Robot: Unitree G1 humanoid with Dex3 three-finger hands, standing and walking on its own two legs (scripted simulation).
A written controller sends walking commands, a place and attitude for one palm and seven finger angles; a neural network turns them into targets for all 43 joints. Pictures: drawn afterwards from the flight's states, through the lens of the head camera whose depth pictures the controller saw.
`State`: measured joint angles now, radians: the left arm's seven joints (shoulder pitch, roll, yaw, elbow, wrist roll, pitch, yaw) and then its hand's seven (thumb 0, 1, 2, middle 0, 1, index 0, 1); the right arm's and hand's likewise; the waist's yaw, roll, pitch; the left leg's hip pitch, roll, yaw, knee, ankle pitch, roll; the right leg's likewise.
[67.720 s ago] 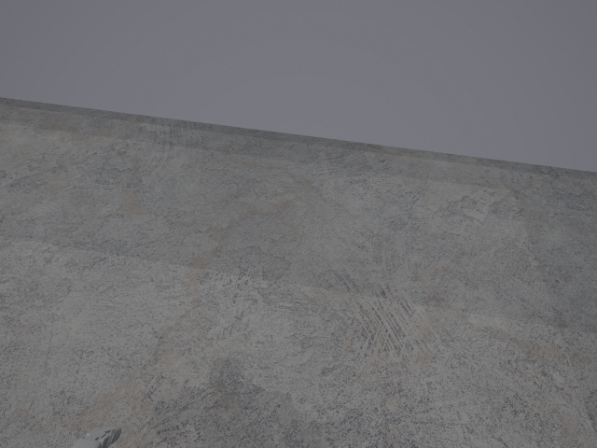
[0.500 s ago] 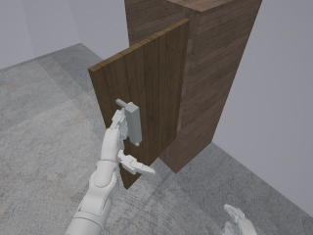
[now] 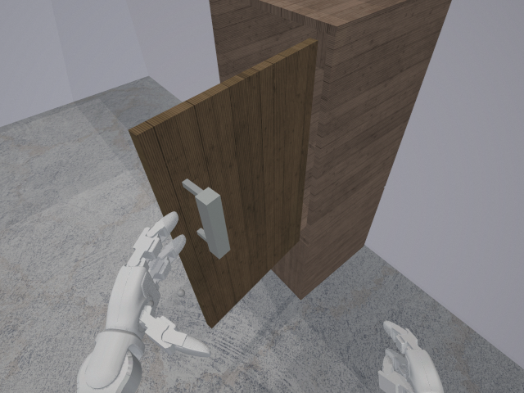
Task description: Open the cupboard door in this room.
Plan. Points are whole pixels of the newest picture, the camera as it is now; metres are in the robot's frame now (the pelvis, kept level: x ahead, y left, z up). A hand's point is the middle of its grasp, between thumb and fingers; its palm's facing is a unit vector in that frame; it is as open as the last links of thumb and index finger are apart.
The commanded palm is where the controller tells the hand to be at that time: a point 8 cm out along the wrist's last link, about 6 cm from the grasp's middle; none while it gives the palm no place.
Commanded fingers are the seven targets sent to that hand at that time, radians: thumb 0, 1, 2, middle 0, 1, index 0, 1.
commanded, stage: slide the hand sideways off the handle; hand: left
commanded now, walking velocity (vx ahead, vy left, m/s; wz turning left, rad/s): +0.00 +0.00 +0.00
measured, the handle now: (205, 218) +0.35 +0.12 +0.09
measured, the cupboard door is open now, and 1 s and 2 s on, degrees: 98 98 98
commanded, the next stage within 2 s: draw the hand back to the body in 0.22 s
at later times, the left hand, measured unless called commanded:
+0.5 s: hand (148, 300) +0.22 +0.16 +0.10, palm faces -0.04 -1.00 -0.04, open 16.3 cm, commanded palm +0.19 +0.23 +0.11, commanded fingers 0.00 -0.50 0.30 -0.15 -0.30 -0.15 -0.30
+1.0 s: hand (84, 300) +0.20 +0.22 +0.13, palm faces +0.20 -0.95 -0.25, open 15.1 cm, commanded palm +0.16 +0.28 +0.15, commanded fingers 0.00 0.03 0.52 -0.17 -0.30 -0.17 -0.30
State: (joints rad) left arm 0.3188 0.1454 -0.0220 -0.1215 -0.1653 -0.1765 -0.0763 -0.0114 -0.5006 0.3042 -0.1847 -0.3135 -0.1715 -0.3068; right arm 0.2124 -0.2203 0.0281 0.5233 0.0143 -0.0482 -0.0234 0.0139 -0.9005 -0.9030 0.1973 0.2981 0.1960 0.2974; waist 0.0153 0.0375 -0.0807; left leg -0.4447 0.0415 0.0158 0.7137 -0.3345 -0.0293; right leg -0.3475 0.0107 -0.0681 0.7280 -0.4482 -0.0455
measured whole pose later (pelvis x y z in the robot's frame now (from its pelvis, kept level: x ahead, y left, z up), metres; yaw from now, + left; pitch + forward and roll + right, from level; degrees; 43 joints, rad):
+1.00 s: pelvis -0.01 +0.03 +0.01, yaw +0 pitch -1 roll -1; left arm 0.45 0.28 0.13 -0.36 -0.10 -0.07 0.02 -0.01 -0.29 0.40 -0.16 -0.30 -0.17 -0.30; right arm 0.20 -0.21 0.07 0.57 0.01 -0.16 -0.10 0.01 -0.90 -0.90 0.20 0.30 0.20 0.30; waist 0.05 0.05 -0.03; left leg -0.32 0.03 0.02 0.61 -0.28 0.01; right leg -0.19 0.00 -0.06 0.56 -0.36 -0.01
